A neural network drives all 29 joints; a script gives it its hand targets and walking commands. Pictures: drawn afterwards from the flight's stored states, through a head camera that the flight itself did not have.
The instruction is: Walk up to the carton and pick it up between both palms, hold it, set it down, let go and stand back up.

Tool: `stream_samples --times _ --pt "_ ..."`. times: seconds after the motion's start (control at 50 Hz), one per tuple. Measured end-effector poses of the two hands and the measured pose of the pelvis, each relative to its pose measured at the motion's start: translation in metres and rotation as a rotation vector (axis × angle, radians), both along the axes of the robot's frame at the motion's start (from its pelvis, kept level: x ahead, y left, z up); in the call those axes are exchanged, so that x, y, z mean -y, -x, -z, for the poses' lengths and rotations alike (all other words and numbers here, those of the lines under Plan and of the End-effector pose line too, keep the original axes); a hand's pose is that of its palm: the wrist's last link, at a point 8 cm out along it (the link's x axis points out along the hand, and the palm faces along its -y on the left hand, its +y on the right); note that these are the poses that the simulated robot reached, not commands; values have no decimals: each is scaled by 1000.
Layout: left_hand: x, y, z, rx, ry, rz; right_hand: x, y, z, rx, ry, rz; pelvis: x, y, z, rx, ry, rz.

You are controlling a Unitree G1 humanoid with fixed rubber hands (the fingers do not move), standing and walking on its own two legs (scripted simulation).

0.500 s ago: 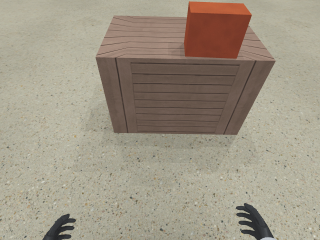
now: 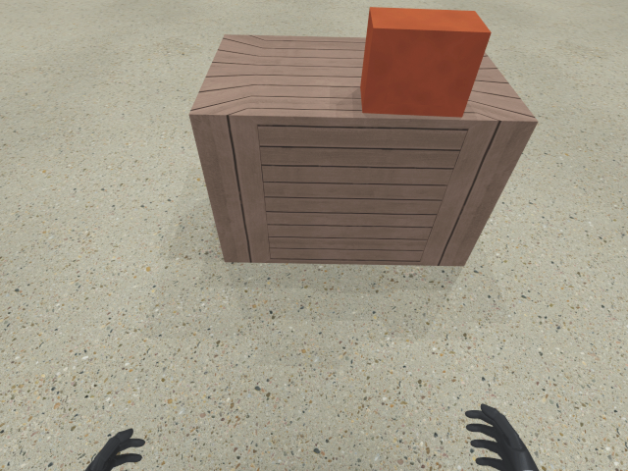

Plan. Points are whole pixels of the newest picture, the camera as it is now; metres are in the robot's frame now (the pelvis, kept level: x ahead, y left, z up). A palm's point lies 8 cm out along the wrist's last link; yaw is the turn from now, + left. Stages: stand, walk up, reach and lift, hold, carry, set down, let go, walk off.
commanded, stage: stand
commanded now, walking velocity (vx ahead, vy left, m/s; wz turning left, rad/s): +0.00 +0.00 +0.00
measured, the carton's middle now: (417, 63) +1.12 -0.27 +0.03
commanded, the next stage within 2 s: none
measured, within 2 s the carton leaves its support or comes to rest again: neither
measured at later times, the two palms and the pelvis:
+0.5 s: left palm out of the picture +0.10 +0.28 -0.10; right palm out of the picture +0.14 -0.26 -0.08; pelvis +0.00 +0.00 +0.00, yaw +0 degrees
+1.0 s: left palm out of the picture +0.09 +0.29 -0.10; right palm out of the picture +0.13 -0.26 -0.09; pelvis -0.01 +0.00 +0.00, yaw +0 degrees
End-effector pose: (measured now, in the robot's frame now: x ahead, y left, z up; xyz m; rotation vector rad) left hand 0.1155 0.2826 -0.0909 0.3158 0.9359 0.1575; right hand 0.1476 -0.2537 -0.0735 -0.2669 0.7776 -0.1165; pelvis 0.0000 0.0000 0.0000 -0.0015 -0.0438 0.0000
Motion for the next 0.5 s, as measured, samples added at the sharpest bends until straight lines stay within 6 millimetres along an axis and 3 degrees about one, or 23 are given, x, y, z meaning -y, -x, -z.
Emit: stream_samples --times 0.5 --pt "-2 12 5 -39 -1 -12 2 12 7 -43 0 11 0 3 0 4 0 0"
